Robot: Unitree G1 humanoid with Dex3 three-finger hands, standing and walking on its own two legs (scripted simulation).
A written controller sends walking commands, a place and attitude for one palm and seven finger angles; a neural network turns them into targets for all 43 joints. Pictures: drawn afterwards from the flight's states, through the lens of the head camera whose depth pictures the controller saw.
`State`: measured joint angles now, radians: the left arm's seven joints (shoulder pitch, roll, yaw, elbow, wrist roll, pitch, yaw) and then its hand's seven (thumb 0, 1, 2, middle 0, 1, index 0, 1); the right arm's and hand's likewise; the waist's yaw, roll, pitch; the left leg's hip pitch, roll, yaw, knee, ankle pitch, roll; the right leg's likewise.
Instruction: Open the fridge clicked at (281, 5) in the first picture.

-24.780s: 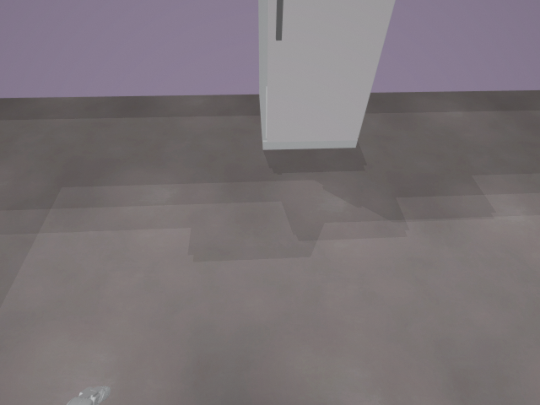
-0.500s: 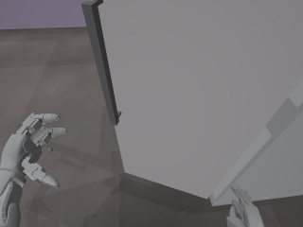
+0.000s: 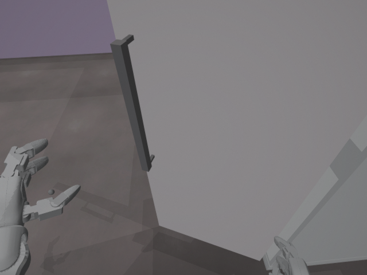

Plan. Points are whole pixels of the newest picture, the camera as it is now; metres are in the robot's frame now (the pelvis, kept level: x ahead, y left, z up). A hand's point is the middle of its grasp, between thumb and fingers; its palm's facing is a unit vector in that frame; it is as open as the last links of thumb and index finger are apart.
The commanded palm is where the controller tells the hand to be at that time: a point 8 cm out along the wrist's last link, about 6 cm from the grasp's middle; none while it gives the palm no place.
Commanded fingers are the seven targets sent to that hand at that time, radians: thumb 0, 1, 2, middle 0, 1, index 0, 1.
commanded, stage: draw the hand back to the body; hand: left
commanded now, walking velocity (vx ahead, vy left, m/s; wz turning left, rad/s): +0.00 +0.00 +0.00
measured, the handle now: (139, 116) +0.46 +0.18 +0.10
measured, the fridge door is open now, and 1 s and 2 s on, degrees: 66 66 66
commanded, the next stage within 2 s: step back with the hand held close in 0.60 s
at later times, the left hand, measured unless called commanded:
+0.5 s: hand (43, 198) +0.18 +0.26 +0.16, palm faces +0.49 -0.79 -0.38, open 7.5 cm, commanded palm +0.13 +0.29 +0.18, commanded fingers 0.00 0.90 0.90 -0.20 -0.30 -0.20 -0.30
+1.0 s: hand (41, 200) +0.18 +0.26 +0.15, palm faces +0.39 -0.80 -0.46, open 7.4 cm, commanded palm +0.12 +0.30 +0.18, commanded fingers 0.00 0.90 0.90 -0.20 -0.30 -0.20 -0.30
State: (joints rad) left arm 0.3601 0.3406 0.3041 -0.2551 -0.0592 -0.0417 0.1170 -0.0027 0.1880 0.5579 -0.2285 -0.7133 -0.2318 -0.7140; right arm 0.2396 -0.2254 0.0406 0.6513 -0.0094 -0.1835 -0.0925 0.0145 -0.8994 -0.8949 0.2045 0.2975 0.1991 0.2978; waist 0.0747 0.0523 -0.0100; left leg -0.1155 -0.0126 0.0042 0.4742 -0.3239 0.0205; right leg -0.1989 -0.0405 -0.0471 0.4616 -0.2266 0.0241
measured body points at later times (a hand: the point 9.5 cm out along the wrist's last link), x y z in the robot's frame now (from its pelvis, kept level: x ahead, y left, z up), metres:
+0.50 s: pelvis -0.01 -0.02 +0.00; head -0.02 -0.03 +0.45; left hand +0.15 +0.30 +0.18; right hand +0.18 -0.23 -0.08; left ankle -0.04 +0.10 -0.74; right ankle +0.01 -0.14 -0.74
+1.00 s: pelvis -0.03 +0.00 +0.00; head -0.01 +0.00 +0.45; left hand +0.15 +0.30 +0.18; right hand +0.15 -0.24 -0.08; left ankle -0.04 +0.10 -0.74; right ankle +0.01 -0.14 -0.74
